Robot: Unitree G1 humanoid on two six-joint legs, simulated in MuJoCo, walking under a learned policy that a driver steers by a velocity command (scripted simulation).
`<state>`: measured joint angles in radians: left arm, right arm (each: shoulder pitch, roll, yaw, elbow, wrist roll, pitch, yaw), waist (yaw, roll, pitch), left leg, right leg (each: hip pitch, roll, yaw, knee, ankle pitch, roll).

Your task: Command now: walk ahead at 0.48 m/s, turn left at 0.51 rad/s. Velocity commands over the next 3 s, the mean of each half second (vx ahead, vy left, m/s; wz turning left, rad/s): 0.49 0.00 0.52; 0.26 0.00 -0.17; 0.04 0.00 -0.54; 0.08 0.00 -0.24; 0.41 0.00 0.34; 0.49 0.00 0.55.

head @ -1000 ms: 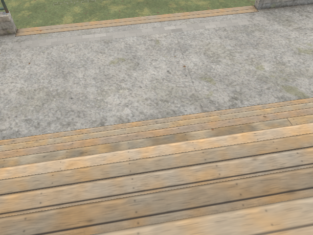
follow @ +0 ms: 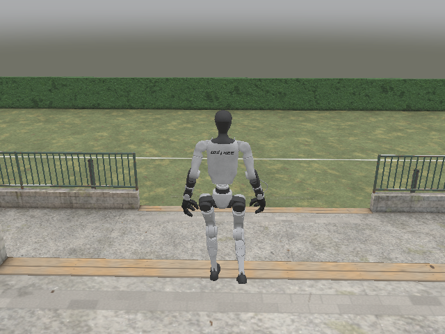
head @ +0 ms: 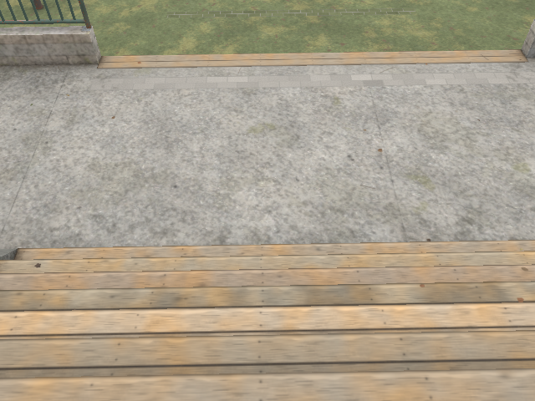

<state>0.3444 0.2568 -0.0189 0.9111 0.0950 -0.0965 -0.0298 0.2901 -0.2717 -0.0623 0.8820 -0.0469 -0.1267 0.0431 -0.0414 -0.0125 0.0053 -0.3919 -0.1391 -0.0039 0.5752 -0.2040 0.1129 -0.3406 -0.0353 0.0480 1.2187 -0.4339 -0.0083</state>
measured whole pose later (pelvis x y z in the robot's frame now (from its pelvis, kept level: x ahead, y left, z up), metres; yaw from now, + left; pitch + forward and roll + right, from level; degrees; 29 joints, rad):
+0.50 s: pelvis +0.21 +0.02 -0.06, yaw +16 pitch +1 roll -1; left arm 0.63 0.29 0.04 0.92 0.03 -0.08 0.01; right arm 0.08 -0.30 -0.09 0.74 -0.04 0.03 -0.01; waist 0.11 0.00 0.00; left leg -0.83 -0.05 -0.11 1.18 0.00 0.09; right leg -0.25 -0.08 -0.11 0.97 -0.74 0.04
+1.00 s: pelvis +0.36 +0.13 -0.24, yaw +6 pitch +2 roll +1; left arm 0.39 0.18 0.00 0.84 0.08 -0.02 -0.03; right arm 0.39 -0.18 0.01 1.03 -0.12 -0.10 0.01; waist 0.01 -0.02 -0.02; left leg -0.43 0.06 0.27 0.89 -0.49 0.09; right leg -0.75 -0.04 0.06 1.43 -0.23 0.07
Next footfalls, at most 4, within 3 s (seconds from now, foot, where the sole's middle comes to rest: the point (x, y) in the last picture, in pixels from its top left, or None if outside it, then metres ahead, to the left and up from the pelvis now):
0.26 right None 0.16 -0.14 -0.76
0.66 left None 0.38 0.21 -0.96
1.22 right None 0.40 -0.05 -0.96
1.64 left None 0.40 0.17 -0.96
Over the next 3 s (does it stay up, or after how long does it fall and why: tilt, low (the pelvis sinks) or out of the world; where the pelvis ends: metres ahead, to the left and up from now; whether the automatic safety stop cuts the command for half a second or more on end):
stays up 0.62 0.08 -0.42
